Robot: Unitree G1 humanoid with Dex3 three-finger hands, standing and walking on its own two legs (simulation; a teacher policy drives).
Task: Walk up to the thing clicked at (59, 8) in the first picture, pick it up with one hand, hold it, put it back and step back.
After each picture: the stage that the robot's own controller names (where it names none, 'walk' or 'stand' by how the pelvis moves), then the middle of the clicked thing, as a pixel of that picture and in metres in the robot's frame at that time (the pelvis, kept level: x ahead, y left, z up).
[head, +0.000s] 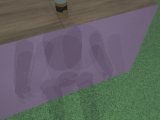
stand; (61, 7) +0.83 +0.14 +0.02
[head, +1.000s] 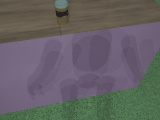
walk; (62, 12) +0.75 +0.16 +0.04
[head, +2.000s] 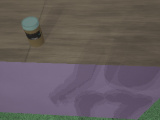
stand; (33, 32) +0.54 +0.26 +0.03
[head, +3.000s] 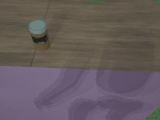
stand; (40, 36) +0.53 +0.19 +0.05
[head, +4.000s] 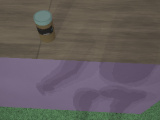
walk; (45, 27) +0.55 +0.16 +0.04
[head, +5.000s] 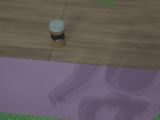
stand; (57, 34) +0.59 +0.13 +0.02
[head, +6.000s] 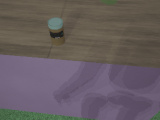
stand; (56, 32) +0.60 +0.14 +0.02
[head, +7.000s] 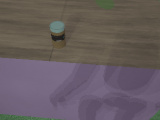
stand; (58, 35) +0.60 +0.13 +0.02
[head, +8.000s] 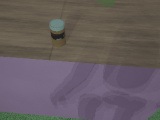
stand; (58, 33) +0.59 +0.13 +0.02
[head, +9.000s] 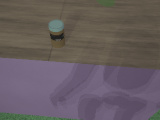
rise first; (57, 34) +0.59 +0.13 +0.02
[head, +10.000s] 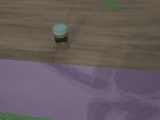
rise first; (61, 37) +0.59 +0.16 +0.02
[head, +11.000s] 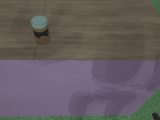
go down; (41, 31) +0.59 +0.14 +0.03
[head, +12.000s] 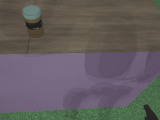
go down; (34, 22) +0.60 +0.15 +0.05
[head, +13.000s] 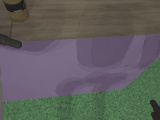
close in; (15, 3) +0.59 +0.17 +0.08
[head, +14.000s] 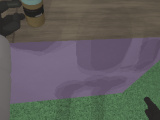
close; (33, 8) +0.57 +0.11 +0.09
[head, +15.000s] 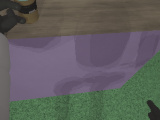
lift; (26, 4) +0.58 +0.12 +0.09
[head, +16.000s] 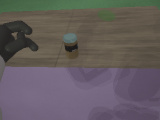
lift; (71, 46) +0.60 +0.09 +0.05
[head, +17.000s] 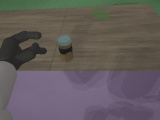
hold; (65, 48) +0.58 +0.10 +0.03
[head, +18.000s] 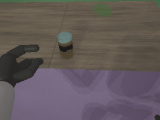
hold; (65, 45) +0.57 +0.10 +0.03
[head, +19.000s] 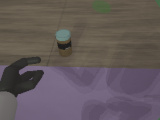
stand; (64, 43) +0.57 +0.11 +0.03
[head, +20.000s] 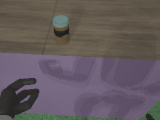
hold; (61, 30) +0.58 +0.10 +0.05
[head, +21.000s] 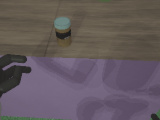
go down; (63, 32) +0.57 +0.10 +0.07
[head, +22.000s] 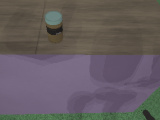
hold; (54, 27) +0.57 +0.10 +0.06
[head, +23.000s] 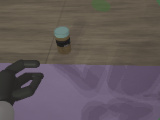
hold; (63, 40) +0.58 +0.11 +0.05
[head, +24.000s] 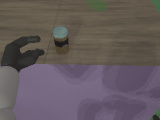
close; (61, 40) +0.58 +0.10 +0.03
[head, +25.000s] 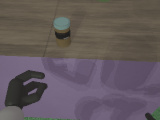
stand; (62, 32) +0.57 +0.10 +0.06
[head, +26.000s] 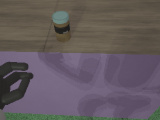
hold; (62, 27) +0.58 +0.10 +0.08
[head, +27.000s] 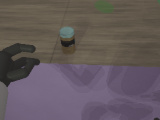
hold; (67, 41) +0.58 +0.10 +0.05
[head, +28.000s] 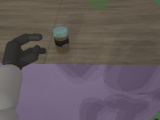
hold; (61, 40) +0.57 +0.11 +0.03
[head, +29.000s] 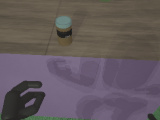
hold; (64, 31) +0.58 +0.10 +0.06
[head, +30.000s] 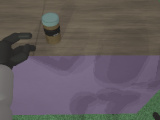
stand; (52, 29) +0.57 +0.11 +0.06
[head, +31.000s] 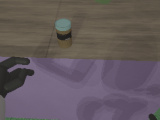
stand; (64, 34) +0.58 +0.10 +0.06
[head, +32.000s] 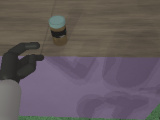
close; (58, 31) +0.58 +0.11 +0.06
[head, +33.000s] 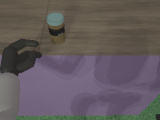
hold; (56, 28) +0.57 +0.10 +0.07
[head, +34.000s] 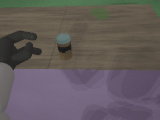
hold; (64, 47) +0.58 +0.11 +0.04
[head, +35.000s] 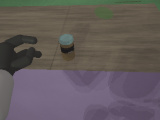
hold; (67, 47) +0.57 +0.10 +0.03
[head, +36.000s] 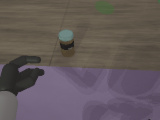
stand; (67, 43) +0.57 +0.10 +0.03
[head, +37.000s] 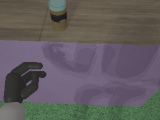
close; (58, 15) +0.60 +0.10 +0.08
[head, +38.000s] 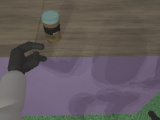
hold; (52, 27) +0.57 +0.11 +0.07
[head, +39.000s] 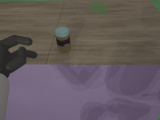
stand; (63, 40) +0.60 +0.11 +0.05
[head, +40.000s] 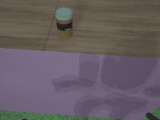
stand; (64, 23) +0.58 +0.08 +0.08
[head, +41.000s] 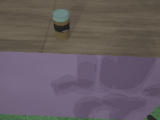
stand; (61, 25) +0.58 +0.08 +0.09
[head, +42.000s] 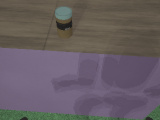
stand; (64, 23) +0.58 +0.09 +0.08
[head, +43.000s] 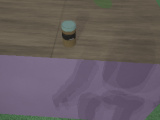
stand; (68, 34) +0.61 +0.08 +0.02
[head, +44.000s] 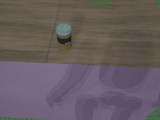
stand; (64, 37) +0.57 +0.10 +0.02
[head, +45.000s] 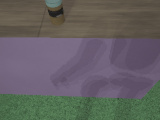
walk; (55, 10) +0.64 +0.15 +0.04
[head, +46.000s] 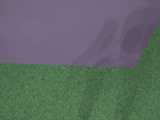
walk; out of the picture +0.96 +0.15 +0.05
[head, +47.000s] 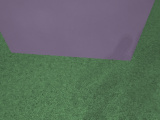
stand; out of the picture +1.22 +0.10 +0.04
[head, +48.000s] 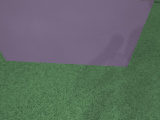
stand; out of the picture +1.16 +0.10 +0.02
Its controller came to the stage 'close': yes
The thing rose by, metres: 0.00
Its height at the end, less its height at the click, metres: +0.00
